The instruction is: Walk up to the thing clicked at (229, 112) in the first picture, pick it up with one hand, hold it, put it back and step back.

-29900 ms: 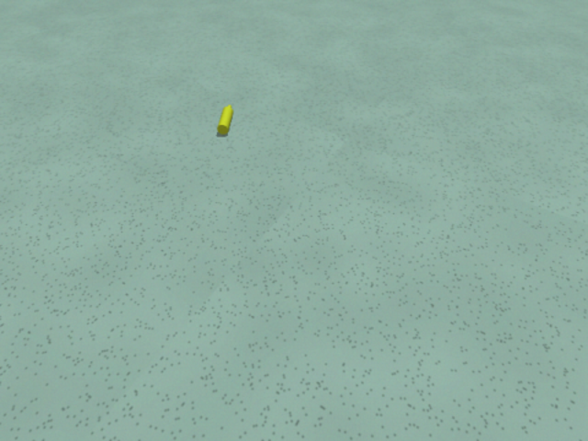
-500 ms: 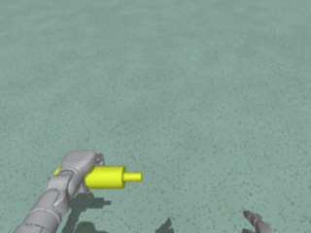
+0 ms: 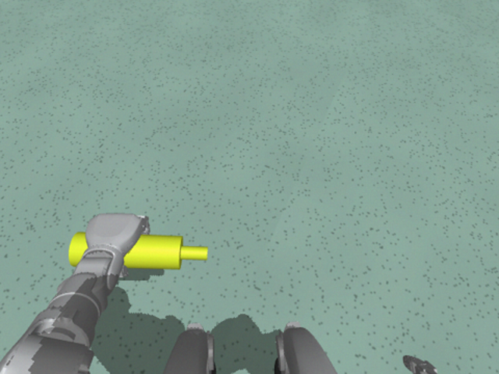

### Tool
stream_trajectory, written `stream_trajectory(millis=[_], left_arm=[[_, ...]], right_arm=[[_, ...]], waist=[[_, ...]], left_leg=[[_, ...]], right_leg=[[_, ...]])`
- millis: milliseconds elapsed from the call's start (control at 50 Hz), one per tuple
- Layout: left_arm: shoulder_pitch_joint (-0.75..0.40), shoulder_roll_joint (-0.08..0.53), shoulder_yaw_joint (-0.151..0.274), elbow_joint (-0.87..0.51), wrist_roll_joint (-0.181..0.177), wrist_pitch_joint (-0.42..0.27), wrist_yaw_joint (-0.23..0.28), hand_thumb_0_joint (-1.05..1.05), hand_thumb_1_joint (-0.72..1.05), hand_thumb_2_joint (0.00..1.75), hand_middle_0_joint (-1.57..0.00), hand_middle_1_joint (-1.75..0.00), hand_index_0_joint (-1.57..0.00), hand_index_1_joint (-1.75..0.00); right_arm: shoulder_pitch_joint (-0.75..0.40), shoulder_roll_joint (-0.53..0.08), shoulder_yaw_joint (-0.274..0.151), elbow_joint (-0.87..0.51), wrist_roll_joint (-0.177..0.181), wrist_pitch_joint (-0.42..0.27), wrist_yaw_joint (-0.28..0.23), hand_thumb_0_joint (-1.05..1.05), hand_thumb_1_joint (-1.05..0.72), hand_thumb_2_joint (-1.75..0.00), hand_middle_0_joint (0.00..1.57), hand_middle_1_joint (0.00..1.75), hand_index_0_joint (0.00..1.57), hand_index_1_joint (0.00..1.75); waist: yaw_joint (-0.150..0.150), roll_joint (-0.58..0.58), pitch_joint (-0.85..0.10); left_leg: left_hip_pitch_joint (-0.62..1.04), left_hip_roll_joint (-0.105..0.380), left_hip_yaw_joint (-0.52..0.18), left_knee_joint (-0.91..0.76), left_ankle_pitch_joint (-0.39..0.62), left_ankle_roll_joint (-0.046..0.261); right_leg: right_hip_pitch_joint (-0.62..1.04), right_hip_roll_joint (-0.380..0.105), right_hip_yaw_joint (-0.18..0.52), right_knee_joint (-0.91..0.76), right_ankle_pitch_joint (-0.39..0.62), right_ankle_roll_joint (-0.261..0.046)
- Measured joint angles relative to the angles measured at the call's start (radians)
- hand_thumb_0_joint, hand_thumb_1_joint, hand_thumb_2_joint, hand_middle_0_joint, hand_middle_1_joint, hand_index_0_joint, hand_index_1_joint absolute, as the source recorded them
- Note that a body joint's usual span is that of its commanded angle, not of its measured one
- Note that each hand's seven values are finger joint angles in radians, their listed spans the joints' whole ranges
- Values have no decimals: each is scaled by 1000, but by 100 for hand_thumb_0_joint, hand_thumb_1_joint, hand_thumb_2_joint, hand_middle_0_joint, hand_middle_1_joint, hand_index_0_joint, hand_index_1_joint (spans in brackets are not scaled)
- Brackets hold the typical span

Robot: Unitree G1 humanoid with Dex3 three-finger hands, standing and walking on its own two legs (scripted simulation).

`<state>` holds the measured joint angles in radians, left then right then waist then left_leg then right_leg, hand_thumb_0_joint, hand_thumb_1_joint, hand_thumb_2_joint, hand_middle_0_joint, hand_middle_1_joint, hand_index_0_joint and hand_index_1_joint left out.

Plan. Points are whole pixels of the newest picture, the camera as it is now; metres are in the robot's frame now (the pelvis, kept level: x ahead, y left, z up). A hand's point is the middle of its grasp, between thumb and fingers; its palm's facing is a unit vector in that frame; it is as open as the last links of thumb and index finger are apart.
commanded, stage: crouch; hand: left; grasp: from above
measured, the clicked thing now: (143, 251) +0.36 +0.20 -0.14
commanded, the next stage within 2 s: lower in 1.34 s
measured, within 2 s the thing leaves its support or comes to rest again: neither
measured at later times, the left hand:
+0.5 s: hand (146, 270) +0.38 +0.24 -0.34, palm faces -0.45 +0.03 -0.89, open 9.4 cm
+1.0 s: hand (153, 274) +0.40 +0.25 -0.44, palm faces -0.46 +0.00 -0.89, open 9.4 cm
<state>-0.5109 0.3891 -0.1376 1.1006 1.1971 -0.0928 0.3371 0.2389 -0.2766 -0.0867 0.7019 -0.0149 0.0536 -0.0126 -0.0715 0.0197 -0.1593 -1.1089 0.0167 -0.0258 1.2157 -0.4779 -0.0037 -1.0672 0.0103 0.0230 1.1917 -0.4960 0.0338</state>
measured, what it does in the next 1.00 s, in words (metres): lowers itself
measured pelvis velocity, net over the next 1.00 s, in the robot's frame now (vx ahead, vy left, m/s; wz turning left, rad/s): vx -0.04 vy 0.00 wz -0.08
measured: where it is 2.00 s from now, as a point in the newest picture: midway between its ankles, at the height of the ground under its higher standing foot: outside the picture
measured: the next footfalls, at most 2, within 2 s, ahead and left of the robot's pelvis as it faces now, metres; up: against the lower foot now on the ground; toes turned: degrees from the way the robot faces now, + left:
none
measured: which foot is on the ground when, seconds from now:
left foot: down 0.00-1.00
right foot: down 0.00-1.00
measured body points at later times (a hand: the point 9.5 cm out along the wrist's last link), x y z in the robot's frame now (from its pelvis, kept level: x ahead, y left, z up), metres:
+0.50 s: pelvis -0.04 +0.00 -0.19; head +0.17 +0.03 +0.21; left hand +0.40 +0.24 -0.29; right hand +0.02 -0.27 -0.32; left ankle +0.05 +0.12 -0.63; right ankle +0.04 -0.14 -0.63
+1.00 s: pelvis -0.04 +0.00 -0.27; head +0.19 +0.04 +0.11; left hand +0.42 +0.25 -0.39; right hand +0.01 -0.28 -0.39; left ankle +0.05 +0.12 -0.63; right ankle +0.04 -0.14 -0.63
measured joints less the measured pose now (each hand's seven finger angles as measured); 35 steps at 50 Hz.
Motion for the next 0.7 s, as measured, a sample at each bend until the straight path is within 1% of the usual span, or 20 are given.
stream_trajectory(millis=[60, 140, 260, 340, 400, 460, 540, 640, 700], left_arm=[[-42, 15, 17, 29, 7, -4, 17, 1, 7, 46, -74, -54, -77, -52], [-91, 37, 54, 54, 7, -5, 32, 1, 7, 47, -73, -54, -76, -53], [-154, 74, 86, 99, 6, -10, 24, 1, 6, 51, -72, -56, -75, -54], [-180, 98, 106, 116, 8, -35, 16, 1, 6, 52, -72, -57, -74, -55], [-190, 114, 121, 117, 17, -59, 21, 1, 5, 53, -72, -57, -74, -55], [-202, 129, 134, 121, 35, -80, 38, 1, 5, 53, -72, -57, -74, -55], [-225, 147, 150, 140, 51, -89, 63, 1, 4, 54, -72, -57, -74, -56], [-252, 170, 172, 162, 68, -92, 73, 1, 4, 55, -72, -58, -74, -56], [-269, 184, 177, 174, 72, -93, 79, 1, 4, 55, -71, -58, -74, -56]], right_arm=[[7, 0, -2, 14, -11, -14, -5, 0, -90, -89, 20, 30, 20, 30], [9, 8, 1, 28, -24, -26, -9, 0, -90, -89, 20, 30, 20, 30], [-2, 26, 18, 33, -40, -50, 3, 0, -90, -89, 20, 30, 20, 30], [-16, 36, 33, 36, -49, -70, 18, 0, -89, -89, 20, 30, 21, 30], [-27, 39, 42, 39, -58, -84, 33, 0, -89, -89, 20, 30, 21, 30], [-41, 39, 48, 46, -67, -94, 46, 0, -89, -89, 20, 30, 21, 30], [-64, 37, 53, 51, -80, -103, 63, 0, -90, -89, 20, 30, 21, 30], [-87, 33, 53, 49, -94, -110, 83, 0, -90, -90, 20, 30, 21, 30], [-95, 31, 52, 48, -100, -111, 94, 0, -90, -90, 20, 30, 21, 30]], waist=[[-16, 11, -24], [-36, 21, -42], [-58, 34, -50], [-66, 35, -46], [-69, 31, -46], [-69, 25, -43], [-70, 14, -33], [-78, 3, -20], [-81, -2, -11]], left_leg=[[-149, -1, -6, 126, -34, 3], [-322, -3, -9, 274, -71, 6], [-535, -9, -16, 449, -102, 9], [-653, -14, -26, 546, -116, 7], [-731, -17, -35, 612, -127, 3], [-797, -18, -47, 672, -139, -1], [-864, -17, -60, 741, -156, -4], [-923, -17, -72, 810, -173, -10], [-951, -17, -77, 845, -181, -11]], right_leg=[[-145, 2, -3, 123, -35, 3], [-315, 4, -4, 270, -74, 6], [-522, 5, -7, 445, -111, 8], [-634, 5, -14, 541, -130, 9], [-708, 4, -22, 606, -145, 9], [-769, 6, -31, 663, -159, 8], [-832, 12, -41, 727, -174, 8], [-886, 15, -50, 792, -192, 6], [-913, 18, -54, 825, -199, 7]])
